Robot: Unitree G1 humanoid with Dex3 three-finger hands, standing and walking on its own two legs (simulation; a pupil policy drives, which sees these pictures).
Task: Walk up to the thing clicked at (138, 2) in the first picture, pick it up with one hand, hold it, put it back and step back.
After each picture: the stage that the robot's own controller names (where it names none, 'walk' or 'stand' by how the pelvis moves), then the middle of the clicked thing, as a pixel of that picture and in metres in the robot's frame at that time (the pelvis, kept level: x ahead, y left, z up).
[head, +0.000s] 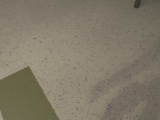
stand; out of the picture +2.05 -0.71 -0.66
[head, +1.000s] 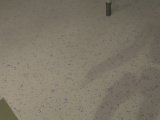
walk; (108, 7) +2.01 -0.17 -0.63
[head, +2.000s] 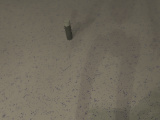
walk; (68, 30) +1.39 +0.28 -0.65
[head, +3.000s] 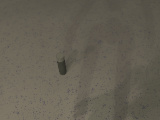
walk; (61, 64) +0.88 +0.28 -0.64
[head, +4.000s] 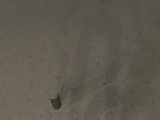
walk; (55, 99) +0.55 +0.24 -0.63
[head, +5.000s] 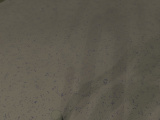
stand; out of the picture +0.41 +0.22 -0.64
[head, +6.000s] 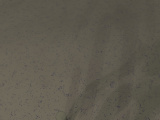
stand; out of the picture +0.39 +0.20 -0.65
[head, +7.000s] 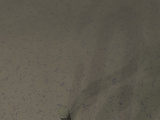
stand; (65, 116) +0.42 +0.18 -0.65
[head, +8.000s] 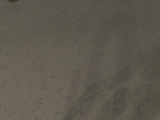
stand; out of the picture +0.41 +0.19 -0.66
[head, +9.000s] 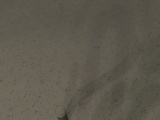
stand; (62, 116) +0.42 +0.20 -0.65
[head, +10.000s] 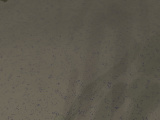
stand; out of the picture +0.38 +0.19 -0.66
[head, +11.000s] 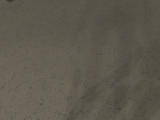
stand; out of the picture +0.39 +0.17 -0.66
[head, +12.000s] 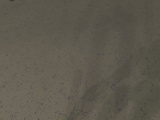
stand; out of the picture +0.38 +0.17 -0.66
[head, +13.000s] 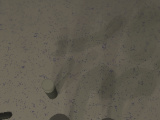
go down; (50, 90) +0.42 +0.19 -0.52
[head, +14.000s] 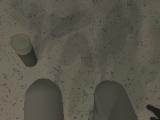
go down; (26, 53) +0.46 +0.25 -0.28
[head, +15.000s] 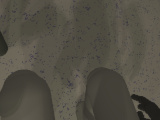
close in; out of the picture +0.44 +0.29 -0.20
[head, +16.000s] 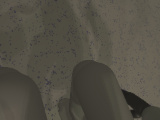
close; out of the picture +0.42 +0.32 -0.15
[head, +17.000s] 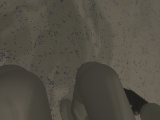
lift; out of the picture +0.38 +0.31 -0.15
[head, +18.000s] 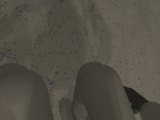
lift; out of the picture +0.35 +0.30 -0.15
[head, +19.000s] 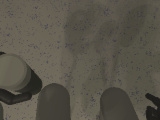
lift; (23, 79) +0.30 +0.21 -0.01
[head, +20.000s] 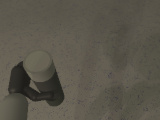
lift; (48, 83) +0.31 +0.14 +0.04
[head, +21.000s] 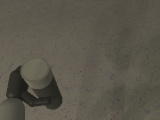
hold; (46, 88) +0.30 +0.15 +0.03
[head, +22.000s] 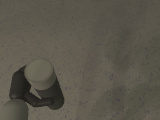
hold; (48, 88) +0.30 +0.14 +0.03
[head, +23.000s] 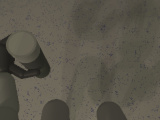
crouch; (33, 59) +0.39 +0.18 -0.03
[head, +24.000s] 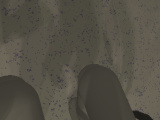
lower; out of the picture +0.43 +0.28 -0.14
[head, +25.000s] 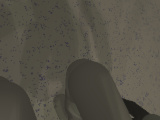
lower; out of the picture +0.43 +0.31 -0.16
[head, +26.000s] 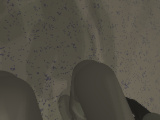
lower; out of the picture +0.41 +0.31 -0.16
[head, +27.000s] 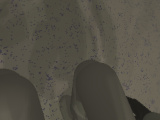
lower; out of the picture +0.40 +0.31 -0.17
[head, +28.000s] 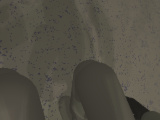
lower; out of the picture +0.39 +0.31 -0.16
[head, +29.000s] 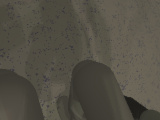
open; out of the picture +0.40 +0.29 -0.17
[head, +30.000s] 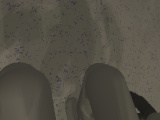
stand; out of the picture +0.41 +0.28 -0.18
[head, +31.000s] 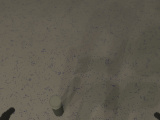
stand; (57, 106) +0.39 +0.17 -0.54
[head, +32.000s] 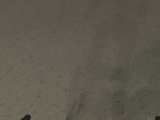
stand; out of the picture +0.39 +0.17 -0.59
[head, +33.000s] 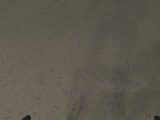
stand; out of the picture +0.37 +0.16 -0.60
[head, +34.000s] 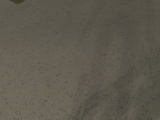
stand; out of the picture +0.40 +0.15 -0.66
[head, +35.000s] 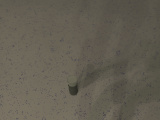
walk; (73, 86) +0.54 +0.10 -0.63
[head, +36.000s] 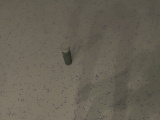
walk; (66, 54) +0.85 +0.21 -0.62
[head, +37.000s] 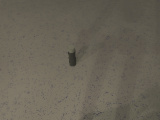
stand; (72, 56) +1.04 +0.16 -0.64
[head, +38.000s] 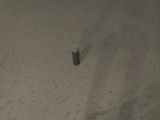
stand; (75, 55) +1.04 +0.13 -0.66
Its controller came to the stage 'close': yes
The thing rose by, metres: 0.67
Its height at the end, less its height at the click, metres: +0.00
